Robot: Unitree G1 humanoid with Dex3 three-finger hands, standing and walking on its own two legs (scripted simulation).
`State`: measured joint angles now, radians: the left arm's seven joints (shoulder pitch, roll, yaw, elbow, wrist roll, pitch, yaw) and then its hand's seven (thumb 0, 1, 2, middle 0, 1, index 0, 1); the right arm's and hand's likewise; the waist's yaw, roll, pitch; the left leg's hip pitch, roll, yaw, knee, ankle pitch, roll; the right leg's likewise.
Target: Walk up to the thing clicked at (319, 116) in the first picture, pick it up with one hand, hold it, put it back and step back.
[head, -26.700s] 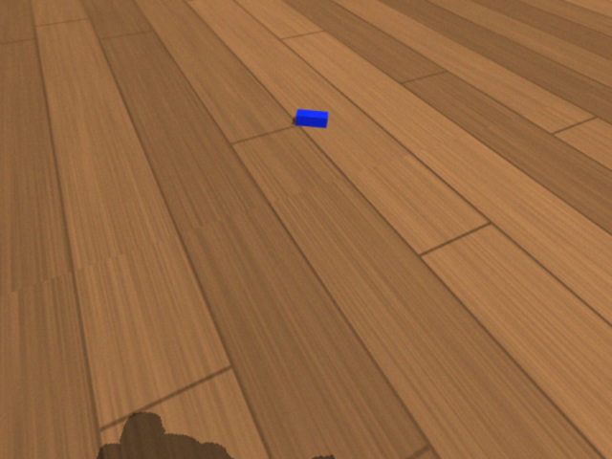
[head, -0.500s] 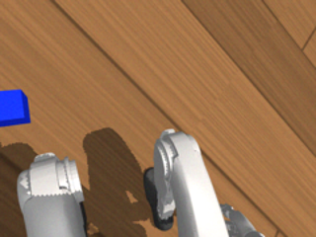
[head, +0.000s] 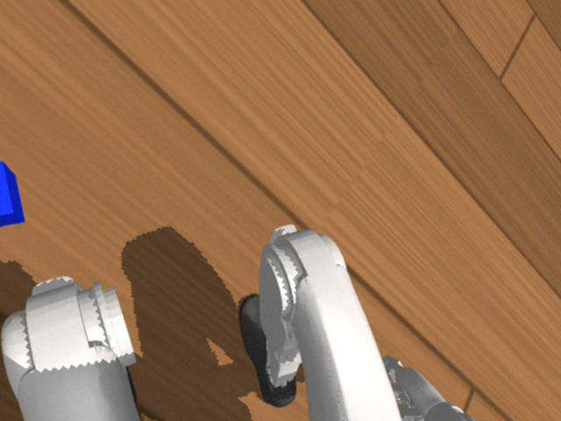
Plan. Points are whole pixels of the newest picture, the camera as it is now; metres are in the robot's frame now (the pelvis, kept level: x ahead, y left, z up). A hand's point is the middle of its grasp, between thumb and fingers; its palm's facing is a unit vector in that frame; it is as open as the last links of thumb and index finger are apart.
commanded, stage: rest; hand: left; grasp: from above
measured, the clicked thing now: out of the picture +0.42 +0.34 -0.26
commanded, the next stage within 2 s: open in 0.18 s
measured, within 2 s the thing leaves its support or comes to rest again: neither
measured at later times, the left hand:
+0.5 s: hand out of the picture +0.41 +0.34 -0.23, palm faces -0.47 -0.11 -0.88, open 10.3 cm
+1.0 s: hand out of the picture +0.42 +0.35 -0.23, palm faces -0.45 -0.12 -0.89, open 13.2 cm
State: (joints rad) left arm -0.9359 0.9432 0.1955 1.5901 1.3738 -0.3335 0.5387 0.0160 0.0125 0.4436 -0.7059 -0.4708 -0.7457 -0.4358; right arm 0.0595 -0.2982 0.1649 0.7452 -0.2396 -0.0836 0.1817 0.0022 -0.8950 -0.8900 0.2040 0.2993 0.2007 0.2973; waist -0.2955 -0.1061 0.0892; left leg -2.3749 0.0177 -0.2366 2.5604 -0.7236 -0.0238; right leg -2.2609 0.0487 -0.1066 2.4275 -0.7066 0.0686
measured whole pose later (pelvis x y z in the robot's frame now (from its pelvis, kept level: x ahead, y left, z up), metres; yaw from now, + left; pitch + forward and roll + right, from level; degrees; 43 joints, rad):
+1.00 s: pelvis -0.01 +0.00 +0.00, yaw -2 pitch +27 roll -14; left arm -0.98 1.01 0.13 1.67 1.33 -0.31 0.57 0.00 -0.39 0.93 -0.16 -1.00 -0.18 -0.98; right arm 0.06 -0.32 0.25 0.72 -0.26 -0.19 0.23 0.00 -0.89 -0.89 0.20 0.30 0.20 0.30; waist -0.33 -0.12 0.12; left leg -2.36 0.02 -0.27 2.57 -0.72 -0.01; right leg -2.23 0.06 -0.13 2.41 -0.69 0.08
